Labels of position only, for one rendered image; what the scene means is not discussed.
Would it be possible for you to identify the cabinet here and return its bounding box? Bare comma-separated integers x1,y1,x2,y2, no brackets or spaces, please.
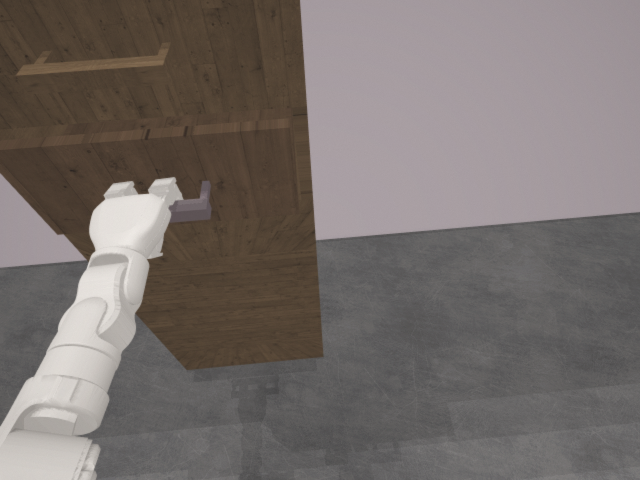
0,0,323,370

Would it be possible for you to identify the left robot hand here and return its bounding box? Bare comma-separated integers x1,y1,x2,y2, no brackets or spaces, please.
89,177,184,259

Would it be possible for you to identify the left robot upper arm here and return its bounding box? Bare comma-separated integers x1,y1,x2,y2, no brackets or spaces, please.
0,428,101,480

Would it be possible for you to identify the handle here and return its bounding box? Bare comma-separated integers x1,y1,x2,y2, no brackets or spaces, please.
168,181,212,223
16,55,173,94

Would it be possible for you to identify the left robot forearm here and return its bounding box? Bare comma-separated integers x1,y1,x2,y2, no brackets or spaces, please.
0,247,149,447

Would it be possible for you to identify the drawer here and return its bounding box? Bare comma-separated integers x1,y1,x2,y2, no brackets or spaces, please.
0,107,299,235

